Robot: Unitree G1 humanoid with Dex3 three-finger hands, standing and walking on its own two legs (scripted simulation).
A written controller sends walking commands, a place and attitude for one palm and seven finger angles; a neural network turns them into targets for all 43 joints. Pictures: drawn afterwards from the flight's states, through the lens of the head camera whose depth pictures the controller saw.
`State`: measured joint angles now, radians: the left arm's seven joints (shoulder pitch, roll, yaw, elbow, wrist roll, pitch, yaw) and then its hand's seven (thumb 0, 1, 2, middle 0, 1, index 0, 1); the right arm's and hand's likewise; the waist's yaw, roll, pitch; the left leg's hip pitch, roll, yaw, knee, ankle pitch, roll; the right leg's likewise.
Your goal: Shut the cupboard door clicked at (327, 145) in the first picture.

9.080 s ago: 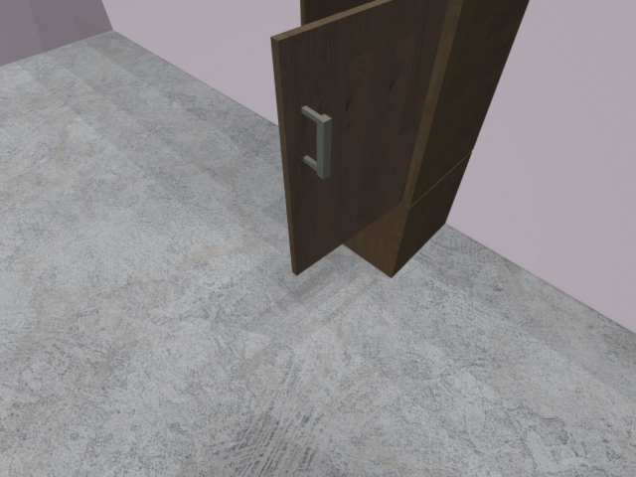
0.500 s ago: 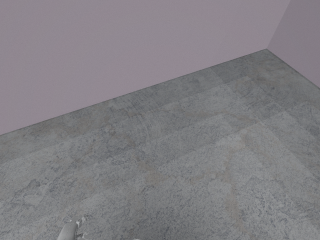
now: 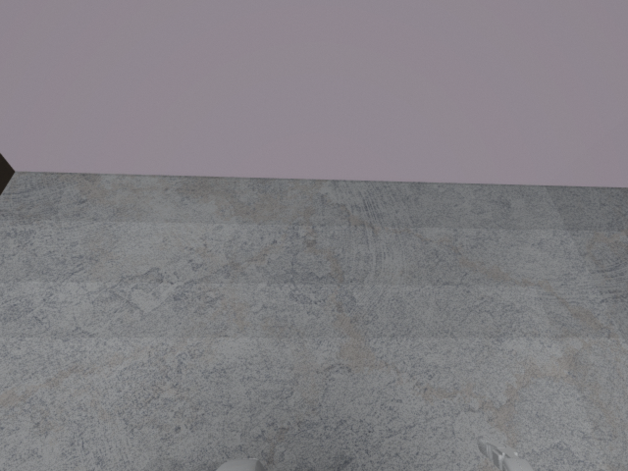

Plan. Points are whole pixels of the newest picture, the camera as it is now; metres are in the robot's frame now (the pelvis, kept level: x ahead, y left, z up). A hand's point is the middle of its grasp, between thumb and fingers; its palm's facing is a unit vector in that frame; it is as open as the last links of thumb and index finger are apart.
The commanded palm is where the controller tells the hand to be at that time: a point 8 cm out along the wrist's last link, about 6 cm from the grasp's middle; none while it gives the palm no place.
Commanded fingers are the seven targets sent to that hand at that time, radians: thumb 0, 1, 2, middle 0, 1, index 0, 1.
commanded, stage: walk to a spot facing it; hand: left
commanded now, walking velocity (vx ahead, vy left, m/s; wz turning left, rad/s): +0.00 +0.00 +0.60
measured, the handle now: out of the picture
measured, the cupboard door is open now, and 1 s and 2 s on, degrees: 84 84 84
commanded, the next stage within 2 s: none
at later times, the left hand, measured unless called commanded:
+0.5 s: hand out of the picture +0.09 +0.18 -0.13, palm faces +0.29 -0.93 -0.24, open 7.4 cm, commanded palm none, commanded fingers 0.00 0.90 0.90 -0.20 -0.30 -0.20 -0.30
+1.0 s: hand out of the picture +0.08 +0.25 -0.17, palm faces +0.60 -0.78 -0.19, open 7.4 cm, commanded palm none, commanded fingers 0.00 0.90 0.90 -0.20 -0.30 -0.20 -0.30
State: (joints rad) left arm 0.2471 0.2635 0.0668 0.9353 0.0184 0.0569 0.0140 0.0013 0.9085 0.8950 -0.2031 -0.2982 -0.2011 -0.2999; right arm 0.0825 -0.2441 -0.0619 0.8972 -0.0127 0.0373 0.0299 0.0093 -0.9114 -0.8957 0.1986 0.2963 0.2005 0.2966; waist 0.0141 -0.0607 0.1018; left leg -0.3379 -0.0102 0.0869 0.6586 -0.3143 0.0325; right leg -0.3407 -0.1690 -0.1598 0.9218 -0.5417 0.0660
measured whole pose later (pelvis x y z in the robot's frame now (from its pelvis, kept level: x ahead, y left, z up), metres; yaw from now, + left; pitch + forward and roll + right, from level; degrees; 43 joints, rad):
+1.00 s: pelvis +0.20 +0.10 +0.01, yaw +34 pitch +0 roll +0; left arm 0.30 0.21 0.05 1.04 0.03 0.00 -0.01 0.01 0.91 0.90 -0.20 -0.30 -0.20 -0.30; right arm 0.11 -0.20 -0.02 0.94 -0.02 -0.06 0.00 0.01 -0.91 -0.90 0.20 0.30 0.20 0.30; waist 0.04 -0.03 0.10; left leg -0.30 -0.04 0.13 0.58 -0.27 0.10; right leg -0.49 -0.17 -0.05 1.30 -0.34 0.06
